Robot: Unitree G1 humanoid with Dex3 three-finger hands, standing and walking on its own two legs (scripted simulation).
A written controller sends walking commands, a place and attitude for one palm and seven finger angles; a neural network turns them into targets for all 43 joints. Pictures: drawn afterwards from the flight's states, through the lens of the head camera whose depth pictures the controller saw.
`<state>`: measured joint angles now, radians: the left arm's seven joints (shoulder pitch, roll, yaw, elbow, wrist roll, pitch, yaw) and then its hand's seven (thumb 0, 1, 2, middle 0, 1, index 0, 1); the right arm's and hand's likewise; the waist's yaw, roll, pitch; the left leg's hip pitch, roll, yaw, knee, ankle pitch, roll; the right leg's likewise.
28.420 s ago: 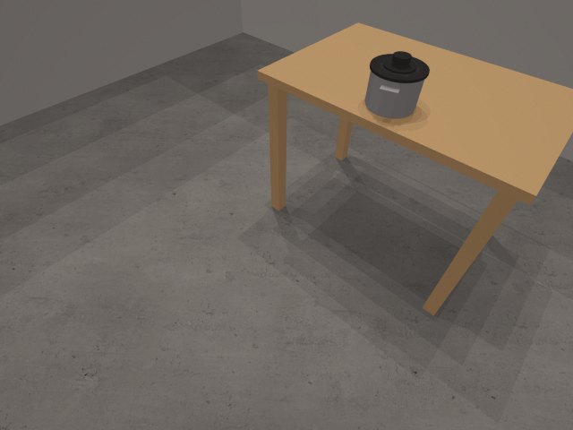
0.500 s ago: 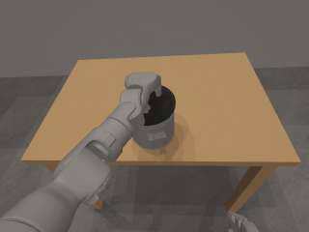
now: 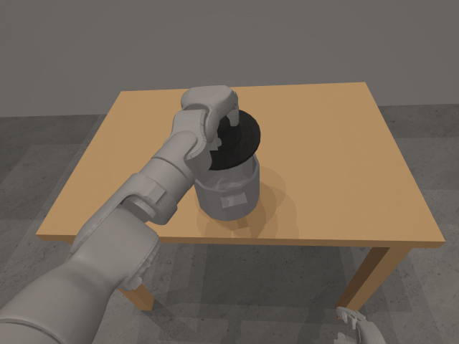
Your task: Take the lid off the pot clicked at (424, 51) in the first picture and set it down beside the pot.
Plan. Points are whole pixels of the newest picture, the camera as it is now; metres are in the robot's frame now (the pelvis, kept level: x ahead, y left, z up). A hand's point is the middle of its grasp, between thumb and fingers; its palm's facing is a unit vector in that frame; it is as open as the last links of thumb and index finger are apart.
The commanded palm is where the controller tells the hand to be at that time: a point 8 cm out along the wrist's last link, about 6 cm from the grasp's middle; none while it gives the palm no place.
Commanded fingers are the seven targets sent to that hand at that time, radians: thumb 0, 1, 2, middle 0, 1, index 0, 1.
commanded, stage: lift the lid straight up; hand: left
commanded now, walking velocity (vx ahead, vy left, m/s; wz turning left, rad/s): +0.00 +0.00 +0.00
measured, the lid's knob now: (217, 126) +0.48 +0.02 +0.14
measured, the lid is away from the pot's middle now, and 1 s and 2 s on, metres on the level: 0.00 0.02 0.14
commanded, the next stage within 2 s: move the lid sideways beside the pot in 0.80 s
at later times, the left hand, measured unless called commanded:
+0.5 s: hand (207, 110) +0.45 +0.03 +0.20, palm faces -0.16 -0.03 -0.99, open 7.9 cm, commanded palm +0.43 +0.03 +0.28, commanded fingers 0.00 0.57 1.12 -0.82 -0.96 -0.84 -0.93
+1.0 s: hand (207, 102) +0.46 +0.03 +0.21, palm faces -0.16 -0.06 -0.99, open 7.9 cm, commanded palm +0.43 +0.04 +0.29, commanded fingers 0.00 0.57 1.12 -0.82 -0.96 -0.84 -0.93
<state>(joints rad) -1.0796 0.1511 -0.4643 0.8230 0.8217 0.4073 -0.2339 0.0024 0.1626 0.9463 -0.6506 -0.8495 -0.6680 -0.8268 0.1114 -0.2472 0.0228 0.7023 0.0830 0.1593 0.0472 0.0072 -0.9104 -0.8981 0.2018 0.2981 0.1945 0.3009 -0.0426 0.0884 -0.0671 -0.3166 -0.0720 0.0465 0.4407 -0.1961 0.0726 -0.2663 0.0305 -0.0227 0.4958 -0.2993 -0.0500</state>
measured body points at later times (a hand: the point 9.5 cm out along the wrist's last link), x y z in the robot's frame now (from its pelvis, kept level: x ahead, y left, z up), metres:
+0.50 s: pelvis -0.01 +0.01 +0.00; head +0.00 -0.03 +0.45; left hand +0.45 +0.03 +0.25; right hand +0.14 -0.22 -0.13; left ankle +0.02 +0.08 -0.74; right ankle -0.03 -0.08 -0.74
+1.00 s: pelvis +0.00 +0.02 +0.00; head +0.01 -0.02 +0.45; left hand +0.46 +0.03 +0.27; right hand +0.15 -0.21 -0.13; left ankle +0.02 +0.08 -0.74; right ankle -0.03 -0.08 -0.74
